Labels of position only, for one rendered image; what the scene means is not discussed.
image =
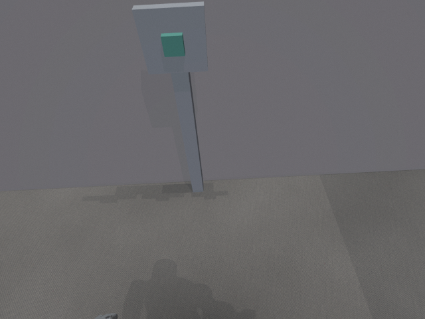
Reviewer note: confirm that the button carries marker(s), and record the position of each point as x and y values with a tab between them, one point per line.
173	44

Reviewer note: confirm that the panel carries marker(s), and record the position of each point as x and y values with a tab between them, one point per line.
187	18

